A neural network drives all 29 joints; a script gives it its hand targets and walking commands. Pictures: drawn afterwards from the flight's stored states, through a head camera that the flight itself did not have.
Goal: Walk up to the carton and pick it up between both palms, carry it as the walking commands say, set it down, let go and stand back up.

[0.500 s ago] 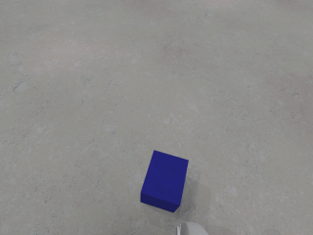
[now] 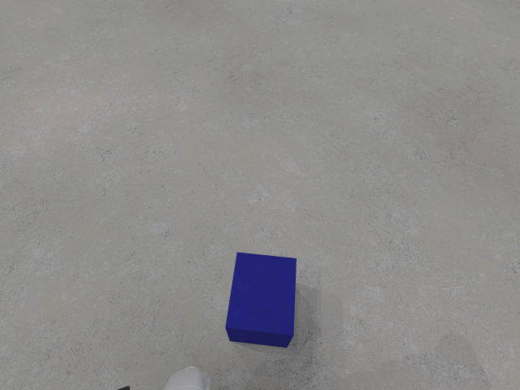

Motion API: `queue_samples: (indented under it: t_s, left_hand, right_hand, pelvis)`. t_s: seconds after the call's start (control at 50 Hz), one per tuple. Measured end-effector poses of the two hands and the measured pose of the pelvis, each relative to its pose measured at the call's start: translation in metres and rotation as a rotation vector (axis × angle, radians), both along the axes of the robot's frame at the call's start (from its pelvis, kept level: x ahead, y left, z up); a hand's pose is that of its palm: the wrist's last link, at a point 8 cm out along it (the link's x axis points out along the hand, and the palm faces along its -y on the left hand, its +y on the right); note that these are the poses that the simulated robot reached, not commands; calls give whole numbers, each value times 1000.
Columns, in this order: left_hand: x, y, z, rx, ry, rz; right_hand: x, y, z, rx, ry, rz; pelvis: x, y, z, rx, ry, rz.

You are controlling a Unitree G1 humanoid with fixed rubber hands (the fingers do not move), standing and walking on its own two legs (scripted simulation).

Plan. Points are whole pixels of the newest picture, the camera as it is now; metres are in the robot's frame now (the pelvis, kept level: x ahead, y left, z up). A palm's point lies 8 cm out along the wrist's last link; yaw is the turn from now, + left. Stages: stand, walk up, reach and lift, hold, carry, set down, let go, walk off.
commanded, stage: walk up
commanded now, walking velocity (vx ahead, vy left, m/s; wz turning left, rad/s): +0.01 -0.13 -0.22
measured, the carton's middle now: (262, 300) +0.43 -0.02 -0.67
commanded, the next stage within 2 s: none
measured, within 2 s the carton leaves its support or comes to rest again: neither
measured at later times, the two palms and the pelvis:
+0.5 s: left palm out of the picture +0.07 +0.25 -0.14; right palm out of the picture +0.00 -0.23 -0.12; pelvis +0.00 +0.00 +0.01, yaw -4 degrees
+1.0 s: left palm out of the picture +0.05 +0.14 -0.12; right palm out of the picture -0.03 -0.32 -0.15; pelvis +0.00 -0.08 +0.01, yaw -5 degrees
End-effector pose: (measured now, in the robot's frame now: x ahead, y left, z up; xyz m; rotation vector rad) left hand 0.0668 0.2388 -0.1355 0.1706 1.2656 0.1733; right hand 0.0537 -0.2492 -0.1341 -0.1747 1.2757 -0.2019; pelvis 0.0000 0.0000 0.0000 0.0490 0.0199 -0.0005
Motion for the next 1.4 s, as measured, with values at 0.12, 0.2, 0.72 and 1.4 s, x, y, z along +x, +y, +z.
queue_samples:
  t_s: [0.12,0.2,0.72,1.4]
  left_hand:
    - [-38,13,-22,-35,77,33]
    - [-41,28,-35,-50,99,19]
    - [23,-75,13,41,-53,-163]
    - [-104,28,-17,-22,239,46]
  right_hand:
    - [0,-11,8,-109,27,13]
    - [-4,4,11,-133,-20,3]
    - [-94,-41,-32,95,145,-156]
    - [15,39,-5,-7,-31,-4]
  pelvis:
    - [-2,12,-9,-62,4,-2]
    - [-2,20,-15,-85,3,-10]
    - [1,-57,-6,-20,-19,-101]
    - [7,37,-9,-64,-4,-54]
